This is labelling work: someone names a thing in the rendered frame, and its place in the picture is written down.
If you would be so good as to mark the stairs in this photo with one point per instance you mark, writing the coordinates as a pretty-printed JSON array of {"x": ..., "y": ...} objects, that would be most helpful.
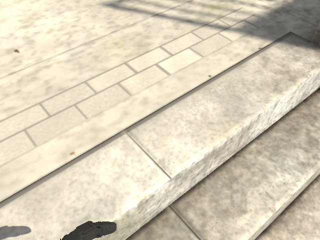
[{"x": 260, "y": 183}]

